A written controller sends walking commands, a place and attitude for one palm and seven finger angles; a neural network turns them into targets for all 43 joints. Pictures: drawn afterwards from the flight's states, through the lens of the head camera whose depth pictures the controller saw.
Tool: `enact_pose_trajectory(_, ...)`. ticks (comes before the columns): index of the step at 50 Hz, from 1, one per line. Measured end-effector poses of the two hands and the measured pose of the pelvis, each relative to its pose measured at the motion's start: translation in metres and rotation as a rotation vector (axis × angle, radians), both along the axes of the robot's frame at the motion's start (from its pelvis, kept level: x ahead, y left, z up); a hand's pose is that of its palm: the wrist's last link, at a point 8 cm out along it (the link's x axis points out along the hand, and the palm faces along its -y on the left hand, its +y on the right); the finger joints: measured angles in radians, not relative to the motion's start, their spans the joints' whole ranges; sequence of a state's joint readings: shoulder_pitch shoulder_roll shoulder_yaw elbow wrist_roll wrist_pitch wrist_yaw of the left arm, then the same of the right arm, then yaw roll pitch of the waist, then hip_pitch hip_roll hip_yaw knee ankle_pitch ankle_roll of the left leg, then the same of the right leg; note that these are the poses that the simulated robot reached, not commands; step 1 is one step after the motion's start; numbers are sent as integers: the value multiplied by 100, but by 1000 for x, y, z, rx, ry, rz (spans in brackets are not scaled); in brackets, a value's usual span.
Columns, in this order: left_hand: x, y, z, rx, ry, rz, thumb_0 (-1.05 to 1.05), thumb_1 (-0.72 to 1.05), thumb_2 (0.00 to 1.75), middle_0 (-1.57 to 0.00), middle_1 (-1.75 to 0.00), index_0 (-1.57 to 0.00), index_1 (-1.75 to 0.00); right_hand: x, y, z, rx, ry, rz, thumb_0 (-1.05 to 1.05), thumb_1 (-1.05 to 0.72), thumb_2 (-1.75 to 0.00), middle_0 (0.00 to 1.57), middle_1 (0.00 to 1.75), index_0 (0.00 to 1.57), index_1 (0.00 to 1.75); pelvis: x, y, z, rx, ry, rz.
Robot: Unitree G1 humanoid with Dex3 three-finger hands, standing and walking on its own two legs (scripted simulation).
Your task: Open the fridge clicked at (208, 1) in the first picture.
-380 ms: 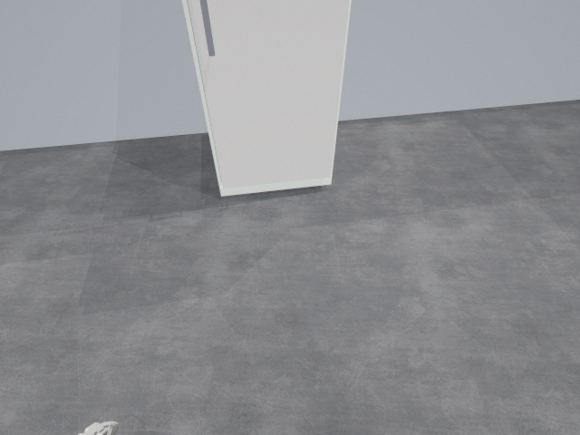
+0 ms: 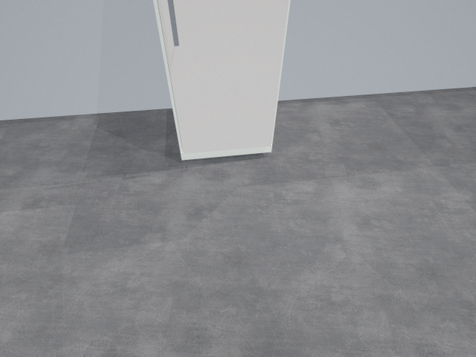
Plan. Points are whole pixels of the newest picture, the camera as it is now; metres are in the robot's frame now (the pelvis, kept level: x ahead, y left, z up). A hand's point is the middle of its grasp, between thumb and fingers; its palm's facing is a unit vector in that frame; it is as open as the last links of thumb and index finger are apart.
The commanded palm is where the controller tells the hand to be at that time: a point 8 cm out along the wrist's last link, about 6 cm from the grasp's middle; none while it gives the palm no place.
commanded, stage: stand and wait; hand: left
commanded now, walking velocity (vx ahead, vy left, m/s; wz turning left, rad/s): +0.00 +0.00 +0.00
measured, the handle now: out of the picture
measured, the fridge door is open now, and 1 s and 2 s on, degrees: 0 0 0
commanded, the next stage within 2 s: look at it before walking up in 0.56 s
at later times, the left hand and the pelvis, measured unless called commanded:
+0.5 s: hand out of the picture +0.06 +0.25 -0.15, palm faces -0.02 -0.94 -0.33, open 7.4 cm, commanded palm none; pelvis -0.01 +0.00 +0.00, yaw +0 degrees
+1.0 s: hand out of the picture +0.07 +0.25 -0.15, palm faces -0.03 -0.94 -0.33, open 7.4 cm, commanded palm none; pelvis +0.00 +0.01 +0.00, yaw -1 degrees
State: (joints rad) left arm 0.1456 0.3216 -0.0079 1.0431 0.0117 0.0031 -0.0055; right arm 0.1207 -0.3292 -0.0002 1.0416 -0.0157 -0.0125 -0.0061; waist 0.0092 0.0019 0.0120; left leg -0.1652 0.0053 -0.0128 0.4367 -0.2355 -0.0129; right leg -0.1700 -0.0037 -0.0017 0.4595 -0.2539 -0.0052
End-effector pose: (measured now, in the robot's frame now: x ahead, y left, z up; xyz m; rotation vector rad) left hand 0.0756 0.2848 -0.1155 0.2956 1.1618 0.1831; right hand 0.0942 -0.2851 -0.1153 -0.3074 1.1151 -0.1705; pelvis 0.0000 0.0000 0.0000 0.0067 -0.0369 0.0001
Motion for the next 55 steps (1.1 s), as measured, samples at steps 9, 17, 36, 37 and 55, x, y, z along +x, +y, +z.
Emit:
enact_pose_trajectory(9,-24,6,-3,11,65,18,1,91,90,-20,-30,-20,-30,-31,-9,-3,-15,80,-31,1,-91,-90,20,30,20,30,-5,-1,1,-3,-3,-2)
enact_pose_trajectory(17,-26,9,-2,15,65,15,1,91,90,-20,-30,-20,-30,-42,-9,-3,-16,98,-43,1,-91,-90,20,30,20,30,-9,1,2,-3,-7,-5)
enact_pose_trajectory(36,-15,10,-1,7,47,-6,1,91,90,-20,-30,-20,-30,-37,0,-2,-3,87,-41,1,-91,-90,20,30,20,30,-8,6,3,-2,2,-9)
enact_pose_trajectory(37,-14,10,-1,8,48,-6,1,91,90,-20,-30,-20,-30,-37,0,-2,-3,86,-41,1,-91,-90,20,30,20,30,-8,6,3,-2,2,-10)
enact_pose_trajectory(55,-11,12,1,14,57,0,1,91,90,-20,-30,-20,-30,-22,-2,0,-9,74,-32,1,-91,-90,20,30,20,30,-1,5,5,-2,2,-9)
